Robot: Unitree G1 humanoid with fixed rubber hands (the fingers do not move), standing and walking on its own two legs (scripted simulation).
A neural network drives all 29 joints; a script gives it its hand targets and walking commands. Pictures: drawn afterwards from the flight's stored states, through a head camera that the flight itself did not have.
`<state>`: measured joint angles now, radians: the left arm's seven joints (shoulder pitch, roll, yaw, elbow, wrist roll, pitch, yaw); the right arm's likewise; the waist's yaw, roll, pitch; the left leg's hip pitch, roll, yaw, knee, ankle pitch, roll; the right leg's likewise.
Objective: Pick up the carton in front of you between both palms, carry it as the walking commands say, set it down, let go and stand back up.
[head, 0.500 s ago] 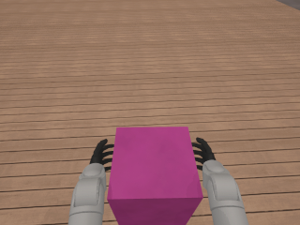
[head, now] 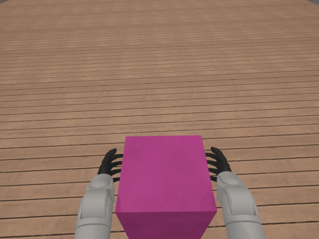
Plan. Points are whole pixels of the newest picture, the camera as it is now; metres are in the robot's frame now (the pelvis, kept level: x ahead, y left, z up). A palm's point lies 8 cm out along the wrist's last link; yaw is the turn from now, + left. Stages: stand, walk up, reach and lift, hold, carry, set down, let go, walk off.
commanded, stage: hold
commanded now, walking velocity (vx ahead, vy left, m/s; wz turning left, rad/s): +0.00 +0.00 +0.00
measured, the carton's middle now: (164, 190) +0.28 +0.00 -0.05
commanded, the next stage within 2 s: set down in 0.16 s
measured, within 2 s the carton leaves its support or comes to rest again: neither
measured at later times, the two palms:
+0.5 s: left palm (97, 180) +0.29 +0.17 +0.01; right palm (204, 165) +0.32 -0.12 +0.00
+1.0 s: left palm (112, 186) +0.37 +0.18 -0.18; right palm (193, 182) +0.37 -0.11 -0.19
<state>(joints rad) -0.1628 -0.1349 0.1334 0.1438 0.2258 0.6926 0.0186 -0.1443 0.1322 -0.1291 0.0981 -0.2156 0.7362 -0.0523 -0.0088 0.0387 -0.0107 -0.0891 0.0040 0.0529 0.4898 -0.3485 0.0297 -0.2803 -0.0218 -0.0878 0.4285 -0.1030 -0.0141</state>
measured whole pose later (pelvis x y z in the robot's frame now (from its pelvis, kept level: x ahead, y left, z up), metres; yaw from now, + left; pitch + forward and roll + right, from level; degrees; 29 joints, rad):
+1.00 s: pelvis -0.05 -0.02 -0.12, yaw +10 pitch +35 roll +1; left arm -0.79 -0.03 0.38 0.67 0.19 0.17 -0.01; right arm -0.66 0.16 -0.44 0.46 -0.23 0.21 -0.10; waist -0.03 0.04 -0.10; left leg -1.31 -0.12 -0.08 1.22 -0.51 0.00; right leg -1.44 0.06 0.10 1.12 -0.29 0.03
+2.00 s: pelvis -0.09 -0.02 -0.33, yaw +14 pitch +45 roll +0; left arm -1.57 0.25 0.16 1.03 0.11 0.27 0.07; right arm -1.29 -0.03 -0.59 0.63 -0.16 0.31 -0.13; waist -0.16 0.06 0.20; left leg -2.13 -0.21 -0.05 2.01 -0.67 -0.03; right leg -2.25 0.08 0.09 1.87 -0.42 0.09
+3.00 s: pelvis -0.10 -0.02 -0.38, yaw +13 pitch +38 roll -6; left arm -1.74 0.31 0.07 1.17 0.14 0.24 0.01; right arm -1.46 -0.18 -0.66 0.93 -0.13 0.25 0.01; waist -0.21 0.00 0.43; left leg -2.18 -0.17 -0.04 2.23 -0.70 0.02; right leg -2.25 -0.01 0.00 2.06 -0.48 0.07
